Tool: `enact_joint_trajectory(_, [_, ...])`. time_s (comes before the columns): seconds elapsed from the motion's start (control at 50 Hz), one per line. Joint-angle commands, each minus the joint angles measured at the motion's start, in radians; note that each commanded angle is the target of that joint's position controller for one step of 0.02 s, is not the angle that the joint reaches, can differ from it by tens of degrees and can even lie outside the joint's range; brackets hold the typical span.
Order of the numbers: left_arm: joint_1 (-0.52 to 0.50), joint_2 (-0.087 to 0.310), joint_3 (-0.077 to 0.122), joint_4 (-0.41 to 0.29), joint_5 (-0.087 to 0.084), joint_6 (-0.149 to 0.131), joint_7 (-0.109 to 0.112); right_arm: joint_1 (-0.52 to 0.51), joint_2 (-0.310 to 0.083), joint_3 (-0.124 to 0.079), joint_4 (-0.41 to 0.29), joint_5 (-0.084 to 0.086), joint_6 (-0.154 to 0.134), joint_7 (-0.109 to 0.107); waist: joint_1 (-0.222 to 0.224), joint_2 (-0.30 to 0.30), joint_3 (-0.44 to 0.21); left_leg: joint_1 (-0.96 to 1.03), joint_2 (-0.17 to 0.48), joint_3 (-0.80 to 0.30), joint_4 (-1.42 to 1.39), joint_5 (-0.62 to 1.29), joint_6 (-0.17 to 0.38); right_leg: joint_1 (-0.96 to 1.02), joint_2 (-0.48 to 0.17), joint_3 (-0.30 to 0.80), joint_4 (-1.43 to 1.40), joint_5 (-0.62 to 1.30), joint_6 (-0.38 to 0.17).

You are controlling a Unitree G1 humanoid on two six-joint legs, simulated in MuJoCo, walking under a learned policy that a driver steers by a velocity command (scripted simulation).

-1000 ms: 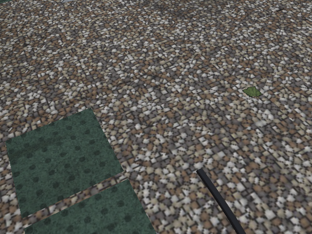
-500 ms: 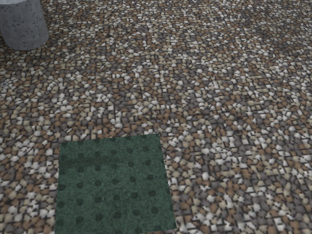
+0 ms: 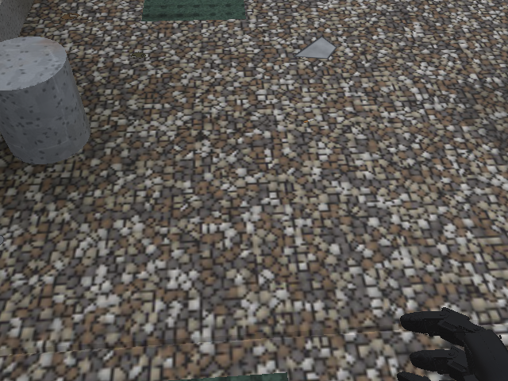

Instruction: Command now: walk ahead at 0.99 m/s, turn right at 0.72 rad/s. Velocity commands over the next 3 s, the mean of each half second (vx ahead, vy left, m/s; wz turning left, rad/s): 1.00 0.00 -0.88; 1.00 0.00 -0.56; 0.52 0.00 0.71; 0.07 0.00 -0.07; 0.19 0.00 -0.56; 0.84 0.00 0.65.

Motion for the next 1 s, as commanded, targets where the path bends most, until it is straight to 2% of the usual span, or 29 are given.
enact_joint_trajectory(0.02, [-0.144,0.196,0.052,-0.114,-0.02,-0.035,-0.01,-0.033,-0.105,-0.027,-0.055,0.019,-0.003,-0.003,-0.073,-0.05,0.068,0.388,-0.058,0.089,-0.137,0.194,-0.009,-0.369,-0.211,0.233,-0.195,0.304,-0.119])
enact_joint_trajectory(0.06, [-0.103,0.208,0.058,-0.098,-0.018,-0.025,-0.002,0.001,-0.141,-0.045,-0.043,0.014,-0.009,-0.02,-0.076,-0.039,0.012,0.425,-0.089,0.091,-0.209,0.097,0.003,-0.215,-0.215,0.23,-0.044,0.507,-0.083])
enact_joint_trajectory(0.1, [-0.115,0.237,0.065,-0.093,-0.01,-0.023,-0.004,0.246,-0.196,-0.082,0.022,0.008,-0.019,-0.047,-0.204,-0.009,-0.151,0.725,-0.092,0.089,-0.219,-0.04,0.028,-0.237,-0.152,0.175,0.351,0.658,-0.036])
enact_joint_trajectory(0.12, [-0.145,0.175,0.049,-0.115,-0.009,-0.034,-0.004,0.45,-0.273,-0.115,0.043,-0.01,-0.024,-0.071,-0.298,0.046,-0.269,0.941,0.097,-0.095,-0.234,-0.328,0.062,-0.382,-0.102,0.117,0.66,0.455,-0.021])
enact_joint_trajectory(0.14, [-0.075,0.005,0.008,-0.158,-0.043,-0.034,0.006,0.507,-0.341,-0.134,0.054,-0.043,-0.016,-0.078,-0.237,0.284,-0.399,1.14,0.41,-0.577,-0.383,-0.632,0.139,-0.643,-0.023,0.013,0.975,-0.233,-0.001])
enact_joint_trajectory(0.16, [-0.118,0.062,0.002,-0.181,-0.026,-0.018,0.011,0.449,-0.323,-0.146,0.063,-0.014,-0.001,-0.077,-0.213,0.288,-0.351,1.046,0.409,-0.777,-0.499,-0.762,0.178,-0.768,-0.092,-0.039,1.089,-0.143,-0.014])
enact_joint_trajectory(0.2, [-0.276,0.102,0.014,-0.178,0.006,0.006,-0.004,0.331,-0.161,-0.115,0.066,-0.004,-0.003,-0.066,-0.2,0.073,-0.091,0.801,0.293,-0.402,-0.484,-0.454,0.144,-0.791,-0.19,-0.068,1.026,0.003,-0.01])
enact_joint_trajectory(0.3, [-0.417,0.008,-0.009,-0.265,0.026,0.065,-0.052,0.401,-0.068,-0.092,0.175,0.032,-0.036,-0.047,-0.127,0.107,0.022,0.659,0.207,0.005,-0.528,0.086,0.082,-0.813,-0.252,-0.102,0.968,0.043,0.005])
enact_joint_trajectory(0.36, [-0.517,-0.001,-0.033,-0.346,0.025,0.064,-0.075,0.362,-0.097,-0.096,0.187,0.029,-0.053,-0.047,-0.085,0.113,0.066,0.576,0.172,0.186,-0.58,0.275,0.069,-0.773,-0.256,-0.146,0.811,0.194,-0.002])
enact_joint_trajectory(0.42, [-0.624,0.026,-0.045,-0.37,0.025,0.062,-0.093,0.366,-0.136,-0.105,0.209,0.027,-0.055,-0.054,-0.089,0.022,0.128,0.543,0.112,0.336,-0.638,0.45,0.046,-0.612,-0.193,-0.289,0.537,0.291,-0.038])
enact_joint_trajectory(0.46, [-0.584,0.052,-0.04,-0.35,0.025,0.058,-0.091,0.423,-0.199,-0.118,0.215,0.027,-0.046,-0.065,-0.059,0.046,0.069,0.625,0.122,0.367,-0.504,0.95,0.031,-0.464,-0.103,-0.357,0.476,0.274,-0.071])
enact_joint_trajectory(0.5, [-0.361,0.111,-0.015,-0.288,0.025,0.055,-0.073,0.4,-0.27,-0.136,0.2,0.023,-0.016,-0.079,0.074,0.09,-0.065,0.637,0.163,0.352,-0.175,1.193,0.029,-0.207,-0.044,-0.339,0.473,0.186,-0.11])
enact_joint_trajectory(0.52, [-0.143,0.156,0.01,-0.221,0.026,0.052,-0.057,0.35,-0.279,-0.139,0.176,0.018,-0.001,-0.08,0.17,0.09,-0.16,0.541,0.179,0.324,0.101,1.142,0.041,0.037,-0.039,-0.274,0.435,0.162,-0.151])
enact_joint_trajectory(0.54, [-0.051,0.202,0.041,-0.167,0.015,0.054,-0.028,0.354,-0.247,-0.137,0.178,0.007,0.008,-0.066,0.167,-0.008,-0.184,0.34,0.08,0.318,0.46,0.486,0.032,0.252,-0.062,-0.18,0.37,0.104,-0.179])
enact_joint_trajectory(0.56, [-0.139,0.292,0.06,-0.181,0.001,0.068,-0.005,0.369,-0.103,-0.099,0.134,-0.012,0.001,-0.051,0.044,-0.236,-0.113,0.042,-0.077,0.296,0.864,-0.398,0.008,0.284,-0.229,0.118,0.374,0.213,-0.219])
enact_joint_trajectory(0.58, [-0.162,0.365,0.076,-0.233,0.023,0.081,-0.002,0.395,-0.155,-0.101,0.014,0.02,-0.018,-0.051,0.004,-0.251,-0.335,-0.2,-0.113,0.066,0.981,-0.4,-0.005,0.516,-0.383,0.586,0.134,0.023,-0.404])
enact_joint_trajectory(0.6, [-0.164,0.312,0.075,-0.239,0.017,0.081,0.008,0.302,-0.195,-0.099,0.006,0.011,-0.039,-0.052,0.021,-0.069,-0.241,-0.259,-0.055,0.003,0.888,-0.309,0.0,0.42,-0.4,0.665,-0.021,-0.125,-0.365])
enact_joint_trajectory(0.62, [-0.197,0.262,0.064,-0.223,0.016,0.073,0.017,0.284,-0.195,-0.094,0.011,0.013,-0.047,-0.052,-0.033,0.014,-0.076,-0.236,-0.021,0.007,0.775,-0.257,0.0,0.237,-0.374,0.605,-0.066,-0.101,-0.329])
enact_joint_trajectory(0.64, [-0.23,0.234,0.056,-0.212,0.015,0.057,0.021,0.266,-0.182,-0.089,0.019,-0.002,-0.04,-0.055,-0.083,0.077,-0.009,-0.163,0.007,0.008,0.697,-0.268,-0.011,0.08,-0.33,0.527,-0.069,0.0,-0.306])
enact_joint_trajectory(0.68, [-0.27,0.192,0.036,-0.213,0.01,0.026,0.025,0.314,-0.163,-0.083,0.033,-0.027,0.004,-0.055,-0.161,0.091,0.045,-0.023,0.043,0.003,0.569,-0.318,-0.046,-0.167,-0.263,0.401,-0.074,0.16,-0.3])
enact_joint_trajectory(0.74, [-0.283,0.18,0.033,-0.21,0.003,-0.006,0.016,0.162,-0.117,-0.069,-0.036,-0.017,0.03,-0.043,-0.152,0.062,0.101,0.076,0.058,0.054,0.28,-0.22,-0.075,-0.375,-0.166,0.276,-0.132,0.175,-0.269])
enact_joint_trajectory(0.8, [-0.239,0.146,0.028,-0.176,-0.013,-0.031,0.004,0.088,-0.047,-0.044,-0.048,0.013,0.015,-0.017,-0.097,0.012,0.073,0.269,0.034,0.108,-0.037,0.232,-0.018,-0.39,-0.126,0.141,-0.176,0.329,-0.186])
enact_joint_trajectory(0.84, [-0.173,0.152,0.028,-0.147,-0.02,-0.045,-0.005,0.045,-0.069,-0.052,-0.042,0.027,0.014,-0.013,-0.046,0.002,0.069,0.266,0.012,0.136,-0.14,0.335,0.031,-0.23,-0.171,0.121,-0.211,0.429,-0.153])
enact_joint_trajectory(0.88, [-0.137,0.179,0.029,-0.124,-0.003,-0.046,0.001,0.014,-0.103,-0.067,-0.046,0.028,0.014,-0.019,-0.027,-0.016,0.061,0.214,-0.024,0.16,-0.208,0.257,0.08,-0.02,-0.216,0.084,-0.16,0.668,-0.122])
enact_joint_trajectory(0.92, [-0.13,0.226,0.037,-0.106,0.021,-0.036,0.016,0.122,-0.154,-0.095,-0.014,0.028,0.011,-0.026,-0.092,-0.063,-0.03,0.283,-0.103,0.189,-0.203,0.074,0.118,0.143,-0.259,0.033,0.025,1.065,-0.08])
enact_joint_trajectory(0.94, [-0.153,0.24,0.04,-0.104,0.044,-0.024,0.025,0.282,-0.184,-0.114,0.033,0.037,0.014,-0.035,-0.177,-0.092,-0.108,0.402,-0.142,0.197,-0.186,-0.029,0.137,0.167,-0.272,0.007,0.209,1.211,-0.066])
enact_joint_trajectory(0.96, [-0.214,0.231,0.039,-0.112,0.059,-0.01,0.032,0.509,-0.216,-0.133,0.103,0.039,0.021,-0.048,-0.305,-0.078,-0.182,0.616,-0.138,0.197,-0.198,-0.081,0.16,0.064,-0.246,-0.051,0.495,1.179,-0.048])
enact_joint_trajectory(0.98, [-0.226,0.156,0.016,-0.142,0.052,-0.014,0.034,0.677,-0.297,-0.161,0.14,0.027,0.029,-0.058,-0.362,0.054,-0.268,0.865,0.004,-0.034,-0.165,-0.338,0.231,-0.206,-0.162,-0.123,0.944,0.835,-0.016])
enact_joint_trajectory(1.0, [-0.136,0.05,-0.012,-0.187,0.014,-0.041,0.006,0.624,-0.337,-0.173,0.162,0.025,0.036,-0.043,-0.202,0.429,-0.315,1.034,0.199,-0.715,-0.418,-0.469,0.359,-0.591,0.031,-0.101,1.209,-0.099,0.047])
Next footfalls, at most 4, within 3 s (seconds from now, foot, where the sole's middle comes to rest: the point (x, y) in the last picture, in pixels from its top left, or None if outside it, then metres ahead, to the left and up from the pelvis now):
0.12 left None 0.32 0.17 -0.78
0.54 right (334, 324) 0.66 -0.13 -0.78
0.96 left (380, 207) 1.10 -0.28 -0.78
1.38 right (470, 169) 1.31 -0.61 -0.78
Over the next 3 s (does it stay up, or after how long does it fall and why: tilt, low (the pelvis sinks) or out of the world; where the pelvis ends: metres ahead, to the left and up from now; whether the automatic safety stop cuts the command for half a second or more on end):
stays up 1.58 -0.58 0.00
